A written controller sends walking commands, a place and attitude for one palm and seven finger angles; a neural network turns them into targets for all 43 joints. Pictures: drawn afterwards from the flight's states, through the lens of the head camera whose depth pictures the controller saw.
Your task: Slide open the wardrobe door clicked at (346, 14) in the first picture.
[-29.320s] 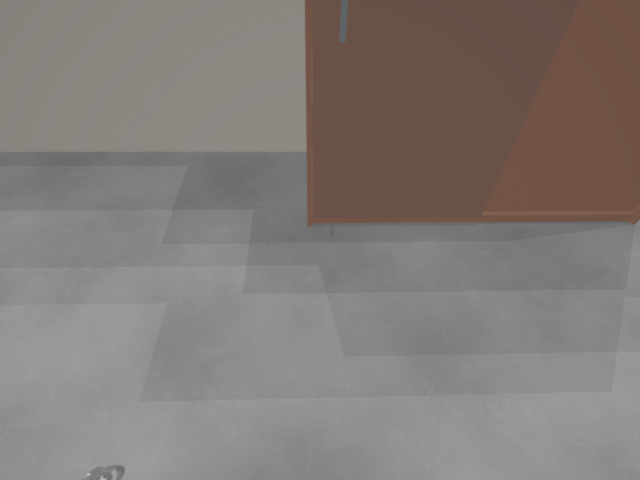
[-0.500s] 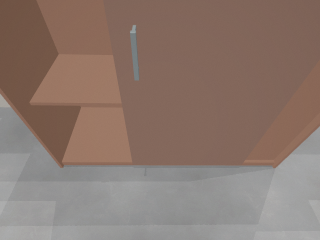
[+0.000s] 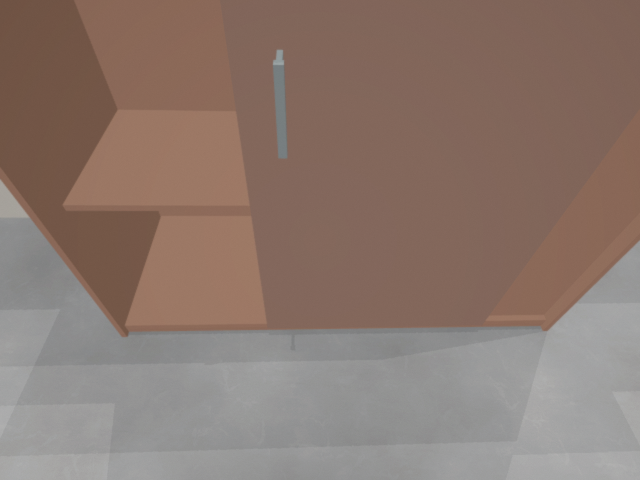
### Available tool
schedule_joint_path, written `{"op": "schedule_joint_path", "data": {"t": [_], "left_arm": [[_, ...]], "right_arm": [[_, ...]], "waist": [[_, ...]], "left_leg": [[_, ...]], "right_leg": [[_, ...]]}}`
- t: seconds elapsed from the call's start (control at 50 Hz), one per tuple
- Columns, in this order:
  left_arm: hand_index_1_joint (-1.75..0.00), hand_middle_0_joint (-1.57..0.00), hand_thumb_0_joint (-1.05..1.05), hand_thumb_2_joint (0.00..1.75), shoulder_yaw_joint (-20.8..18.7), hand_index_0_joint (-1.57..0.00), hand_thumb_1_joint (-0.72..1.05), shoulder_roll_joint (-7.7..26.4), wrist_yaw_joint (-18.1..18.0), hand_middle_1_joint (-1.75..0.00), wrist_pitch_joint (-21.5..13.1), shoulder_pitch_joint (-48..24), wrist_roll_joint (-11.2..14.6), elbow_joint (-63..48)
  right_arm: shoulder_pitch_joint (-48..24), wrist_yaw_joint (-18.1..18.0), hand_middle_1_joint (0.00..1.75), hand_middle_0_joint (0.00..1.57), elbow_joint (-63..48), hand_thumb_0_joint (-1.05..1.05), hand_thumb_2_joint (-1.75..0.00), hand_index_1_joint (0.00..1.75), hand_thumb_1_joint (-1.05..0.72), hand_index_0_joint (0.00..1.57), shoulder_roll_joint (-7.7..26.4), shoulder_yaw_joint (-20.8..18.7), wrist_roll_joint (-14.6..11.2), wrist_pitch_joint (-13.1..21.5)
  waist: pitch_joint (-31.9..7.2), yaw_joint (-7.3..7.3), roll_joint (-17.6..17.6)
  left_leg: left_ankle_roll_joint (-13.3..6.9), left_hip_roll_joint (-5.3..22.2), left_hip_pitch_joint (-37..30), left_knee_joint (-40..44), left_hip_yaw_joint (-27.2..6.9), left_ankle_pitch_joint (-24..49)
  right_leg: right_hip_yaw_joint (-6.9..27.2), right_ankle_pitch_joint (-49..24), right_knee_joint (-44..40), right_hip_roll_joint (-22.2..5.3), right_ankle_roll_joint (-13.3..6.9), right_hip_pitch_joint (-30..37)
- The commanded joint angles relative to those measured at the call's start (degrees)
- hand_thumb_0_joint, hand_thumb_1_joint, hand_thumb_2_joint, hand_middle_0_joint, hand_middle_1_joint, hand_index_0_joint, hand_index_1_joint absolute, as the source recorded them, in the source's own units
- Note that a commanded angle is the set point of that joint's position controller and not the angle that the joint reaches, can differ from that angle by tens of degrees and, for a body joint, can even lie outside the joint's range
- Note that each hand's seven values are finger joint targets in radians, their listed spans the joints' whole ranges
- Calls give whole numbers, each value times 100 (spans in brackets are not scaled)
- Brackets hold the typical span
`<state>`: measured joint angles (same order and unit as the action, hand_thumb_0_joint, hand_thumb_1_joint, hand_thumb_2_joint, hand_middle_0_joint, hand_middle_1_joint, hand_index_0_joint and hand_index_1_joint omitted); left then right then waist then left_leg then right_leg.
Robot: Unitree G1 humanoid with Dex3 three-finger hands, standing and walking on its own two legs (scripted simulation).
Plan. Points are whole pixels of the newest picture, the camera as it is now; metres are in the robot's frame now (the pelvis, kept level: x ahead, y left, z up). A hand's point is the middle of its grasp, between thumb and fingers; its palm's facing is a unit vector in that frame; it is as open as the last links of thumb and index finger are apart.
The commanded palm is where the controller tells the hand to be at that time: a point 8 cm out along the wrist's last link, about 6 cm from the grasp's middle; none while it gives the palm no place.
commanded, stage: look to check the result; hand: left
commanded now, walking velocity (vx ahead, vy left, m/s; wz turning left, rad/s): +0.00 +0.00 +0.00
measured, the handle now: (281, 107) +0.66 +0.11 +0.12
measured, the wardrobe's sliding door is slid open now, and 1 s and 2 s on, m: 0.48 0.48 0.48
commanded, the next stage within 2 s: stand and wait in 0.50 s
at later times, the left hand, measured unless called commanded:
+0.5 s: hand out of the picture -0.01 +0.18 -0.18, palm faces +0.01 -0.99 -0.17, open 7.4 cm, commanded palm none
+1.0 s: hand out of the picture +0.00 +0.18 -0.18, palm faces +0.00 -0.99 -0.17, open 7.4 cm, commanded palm none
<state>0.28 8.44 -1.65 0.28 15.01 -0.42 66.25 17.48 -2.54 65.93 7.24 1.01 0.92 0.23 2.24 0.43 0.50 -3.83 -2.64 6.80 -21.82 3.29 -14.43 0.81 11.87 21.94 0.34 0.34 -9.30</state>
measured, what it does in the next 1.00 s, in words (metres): stands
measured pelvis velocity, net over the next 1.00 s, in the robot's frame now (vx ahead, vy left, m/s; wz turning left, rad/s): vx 0.00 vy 0.01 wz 0.00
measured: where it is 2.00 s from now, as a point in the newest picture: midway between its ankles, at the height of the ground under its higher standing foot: outside the picture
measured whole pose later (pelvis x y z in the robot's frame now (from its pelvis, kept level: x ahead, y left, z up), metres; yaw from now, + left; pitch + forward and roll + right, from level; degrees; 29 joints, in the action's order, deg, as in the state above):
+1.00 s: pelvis +0.00 +0.01 +0.00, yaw +0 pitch -1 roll +0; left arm 0.2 9.2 -1.6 0.1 13.3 -0.6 65.9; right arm 14.9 -2.3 65.3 8.5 0.6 0.8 0.5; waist 3.1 0.4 0.8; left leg -4.6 -3.5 7.0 -21.5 3.6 -14.0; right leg 1.1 11.7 22.2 -0.5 1.1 -9.8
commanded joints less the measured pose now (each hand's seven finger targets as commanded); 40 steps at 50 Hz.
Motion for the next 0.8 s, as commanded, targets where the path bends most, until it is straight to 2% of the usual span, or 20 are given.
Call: {"op": "schedule_joint_path", "data": {"t": [0.0, 0.08, 0.14, 0.2, 0.32, 0.44, 0.48, 0.54, 0.58, 0.68, 0.78], "left_arm": [[-30, -20, 0, 90, -59, -20, 90, 458, -39, -30, -66, 343, -15, -127], [-30, -20, 0, 90, -61, -20, 90, 443, -41, -30, -64, 381, -32, -113], [-30, -20, 0, 90, -56, -20, 90, 409, -41, -30, -59, 409, -34, -99], [-30, -20, 0, 90, -61, -20, 90, 433, -43, -30, -69, 426, -36, -107], [-30, -20, 0, 90, -65, -20, 90, 445, -41, -30, -56, 382, -48, -122], [-30, -20, 0, 90, -76, -20, 90, 490, -42, -30, -75, 346, -43, -156], [-30, -20, 0, 90, -76, -20, 90, 501, -47, -30, -74, 321, -39, -158], [-30, -20, 0, 90, -83, -20, 90, 528, -46, -30, -64, 275, -38, -162], [-30, -20, 0, 90, -76, -20, 90, 534, -46, -30, -65, 277, -36, -160], [-30, -20, 0, 90, -76, -20, 90, 568, -42, -30, -81, 246, -34, -186], [-30, -20, 0, 90, -77, -20, 90, 590, -40, -30, -84, 210, -27, -186]], "right_arm": [[385, -67, 30, 20, -133, 0, -90, 30, -90, 20, 638, -124, 0, 94], [394, -69, 30, 20, -153, 0, -90, 30, -90, 20, 653, -135, -9, 97], [365, -69, 30, 20, -164, 0, -90, 30, -90, 20, 658, -147, -2, 97], [359, -67, 30, 20, -176, 0, -90, 30, -90, 20, 657, -151, -6, 105], [305, -60, 30, 20, -207, 0, -90, 30, -90, 20, 713, -167, -6, 99], [251, -55, 30, 20, -228, 0, -90, 30, -90, 20, 738, -180, -9, 118], [241, -56, 30, 20, -220, 0, -90, 30, -90, 20, 735, -173, -12, 115], [215, -55, 30, 20, -214, 0, -90, 30, -90, 20, 754, -173, -6, 108], [201, -50, 30, 20, -214, 0, -90, 30, -90, 20, 750, -166, -12, 106], [178, -38, 30, 20, -204, 0, -90, 30, -90, 20, 759, -169, -12, 109], [149, -35, 30, 20, -190, 0, -90, 30, -90, 20, 769, -163, -11, 110]], "waist": [[172, -1, -199], [221, 8, -61], [283, 6, -198], [183, 6, -140], [269, 20, -167], [89, 7, -35], [89, 16, -111], [144, 10, -165], [145, 10, -50], [130, 7, -12], [92, 10, -122]], "left_leg": [[52, 903, 215, 510, -731, 1009], [37, 921, 238, 521, -753, 960], [37, 906, 285, 567, -782, 823], [30, 907, 217, 508, -752, 1002], [39, 935, 286, 592, -816, 796], [35, 902, 135, 458, -757, 1253], [56, 901, 100, 446, -741, 1391], [70, 909, 157, 494, -766, 1322], [64, 913, 133, 481, -761, 1291], [62, 878, 134, 462, -729, 1263], [76, 877, 93, 463, -723, 1320]], "right_leg": [[358, -536, -179, -517, -189, -94], [351, -506, -152, -512, -176, -161], [358, -459, -129, -500, -174, -214], [358, -564, -114, -518, -175, -182], [338, -446, -78, -494, -150, -254], [344, -694, -57, -536, -151, -175], [343, -723, -44, -541, -160, -174], [337, -646, -54, -526, -151, -155], [343, -627, -82, -540, -151, -168], [378, -708, -129, -575, -161, -122], [377, -737, -137, -573, -171, -92]]}}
